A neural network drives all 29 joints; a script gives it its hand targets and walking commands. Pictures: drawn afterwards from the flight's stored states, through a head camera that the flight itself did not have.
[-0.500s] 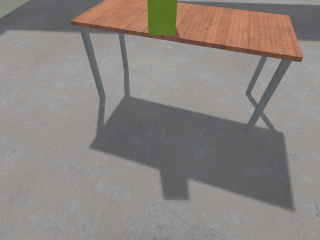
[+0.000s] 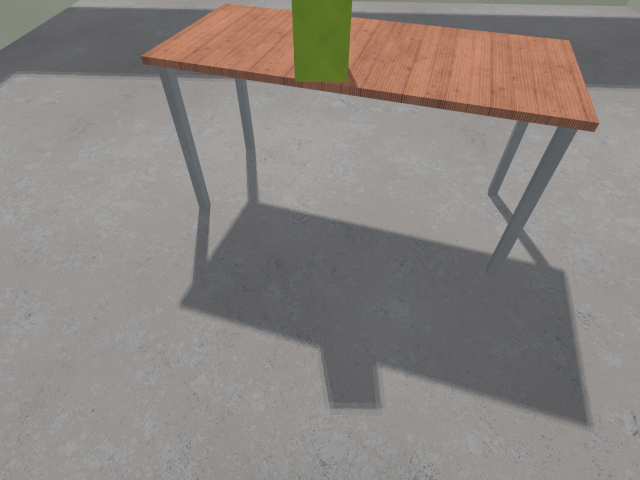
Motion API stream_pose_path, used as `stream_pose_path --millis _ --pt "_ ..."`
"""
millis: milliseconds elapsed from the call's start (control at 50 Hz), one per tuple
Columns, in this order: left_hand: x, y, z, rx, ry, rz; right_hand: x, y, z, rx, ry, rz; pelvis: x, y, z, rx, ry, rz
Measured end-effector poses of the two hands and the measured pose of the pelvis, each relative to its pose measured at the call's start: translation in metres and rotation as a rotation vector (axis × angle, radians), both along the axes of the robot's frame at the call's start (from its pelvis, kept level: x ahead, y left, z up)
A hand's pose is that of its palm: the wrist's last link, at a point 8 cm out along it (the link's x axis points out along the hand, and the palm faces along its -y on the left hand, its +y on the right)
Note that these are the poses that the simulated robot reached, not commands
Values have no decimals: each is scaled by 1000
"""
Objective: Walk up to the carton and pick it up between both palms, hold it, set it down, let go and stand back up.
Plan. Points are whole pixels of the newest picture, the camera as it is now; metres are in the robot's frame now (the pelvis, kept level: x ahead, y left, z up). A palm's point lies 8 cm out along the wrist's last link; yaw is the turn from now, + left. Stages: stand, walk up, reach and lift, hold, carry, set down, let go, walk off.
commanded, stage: stand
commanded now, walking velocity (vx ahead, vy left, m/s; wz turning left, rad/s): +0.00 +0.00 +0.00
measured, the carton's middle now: (321, 30) +1.29 +0.01 +0.07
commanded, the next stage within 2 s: walk up in 0.54 s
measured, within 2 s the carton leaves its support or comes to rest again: neither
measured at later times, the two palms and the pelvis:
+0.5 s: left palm out of the picture -0.02 +0.20 -0.16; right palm out of the picture -0.02 -0.18 -0.15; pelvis +0.01 +0.02 +0.00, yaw +0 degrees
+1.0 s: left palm out of the picture +0.12 +0.27 -0.12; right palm out of the picture -0.01 -0.26 -0.14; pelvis +0.05 +0.01 -0.01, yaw -9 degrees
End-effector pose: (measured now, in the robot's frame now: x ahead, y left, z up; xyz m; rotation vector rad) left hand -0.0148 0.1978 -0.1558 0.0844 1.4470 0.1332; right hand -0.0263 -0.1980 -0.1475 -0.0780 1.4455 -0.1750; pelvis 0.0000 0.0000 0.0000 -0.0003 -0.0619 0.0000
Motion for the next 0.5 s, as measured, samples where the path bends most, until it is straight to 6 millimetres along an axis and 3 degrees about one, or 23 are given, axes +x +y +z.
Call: stream_pose_path --millis 500 --pt "-9 7 -1 -17 46 20 5 21 1 1 2 -1 6 15 1 4 12 -7"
